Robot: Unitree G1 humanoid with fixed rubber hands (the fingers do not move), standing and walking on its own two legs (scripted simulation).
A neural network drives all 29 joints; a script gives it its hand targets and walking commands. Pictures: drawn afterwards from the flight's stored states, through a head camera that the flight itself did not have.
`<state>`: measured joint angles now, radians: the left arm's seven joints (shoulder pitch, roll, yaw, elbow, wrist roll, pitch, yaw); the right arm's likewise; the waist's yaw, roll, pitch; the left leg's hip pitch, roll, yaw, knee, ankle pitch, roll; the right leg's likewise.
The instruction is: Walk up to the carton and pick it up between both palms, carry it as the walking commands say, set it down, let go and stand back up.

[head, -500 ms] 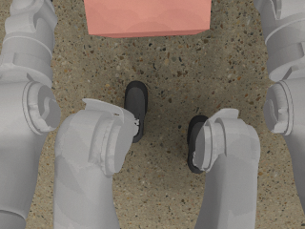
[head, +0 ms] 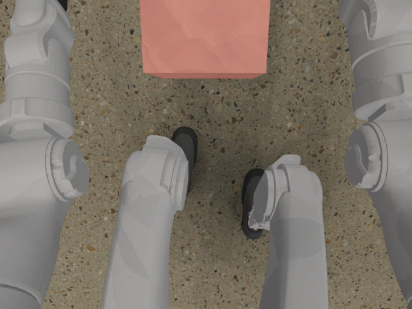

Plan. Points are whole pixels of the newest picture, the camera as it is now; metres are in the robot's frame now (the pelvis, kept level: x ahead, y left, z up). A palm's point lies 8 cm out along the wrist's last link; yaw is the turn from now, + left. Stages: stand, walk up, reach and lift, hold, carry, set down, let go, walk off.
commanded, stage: set down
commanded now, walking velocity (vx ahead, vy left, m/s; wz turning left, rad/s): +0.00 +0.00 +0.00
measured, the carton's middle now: (206, 1) +0.58 +0.11 -0.33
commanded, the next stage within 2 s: let go in 0.94 s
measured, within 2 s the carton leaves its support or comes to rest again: neither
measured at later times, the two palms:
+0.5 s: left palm out of the picture +0.50 +0.31 +0.03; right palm out of the picture +0.60 -0.11 +0.03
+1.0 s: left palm out of the picture +0.49 +0.31 +0.15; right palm out of the picture +0.59 -0.11 +0.15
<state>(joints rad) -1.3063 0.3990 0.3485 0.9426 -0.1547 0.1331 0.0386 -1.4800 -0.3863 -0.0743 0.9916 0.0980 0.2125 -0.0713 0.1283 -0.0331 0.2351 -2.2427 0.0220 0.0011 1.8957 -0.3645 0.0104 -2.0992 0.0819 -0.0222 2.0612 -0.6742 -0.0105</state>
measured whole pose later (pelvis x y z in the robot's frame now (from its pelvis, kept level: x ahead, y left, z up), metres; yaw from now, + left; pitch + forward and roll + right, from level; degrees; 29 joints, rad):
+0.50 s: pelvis +0.03 +0.01 +0.12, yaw +0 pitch +47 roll -1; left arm -1.08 0.33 0.40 0.75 -0.09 0.23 -0.03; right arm -1.25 -0.36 -0.17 0.86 0.04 0.26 0.00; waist 0.12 -0.04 -0.03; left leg -1.97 0.01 0.01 1.46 -0.32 0.02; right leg -1.84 0.07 0.01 1.60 -0.58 0.00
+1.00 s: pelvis +0.05 +0.01 +0.24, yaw +0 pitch +43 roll -2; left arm -1.00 0.25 0.46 0.81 0.04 0.16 -0.06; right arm -1.16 -0.29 -0.24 0.94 -0.05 0.20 0.03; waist 0.12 -0.05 -0.05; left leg -1.53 0.01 0.01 0.95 -0.17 0.02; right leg -1.43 0.07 0.04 1.06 -0.39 0.01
